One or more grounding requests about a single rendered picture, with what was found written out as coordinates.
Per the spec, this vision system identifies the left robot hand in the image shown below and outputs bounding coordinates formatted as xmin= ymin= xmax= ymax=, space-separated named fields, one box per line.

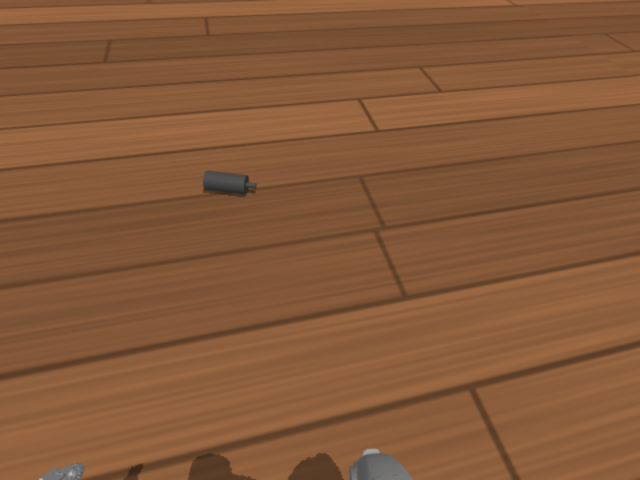
xmin=39 ymin=463 xmax=85 ymax=480

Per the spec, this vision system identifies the bottle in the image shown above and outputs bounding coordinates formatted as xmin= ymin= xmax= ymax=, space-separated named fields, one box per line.
xmin=203 ymin=171 xmax=257 ymax=195

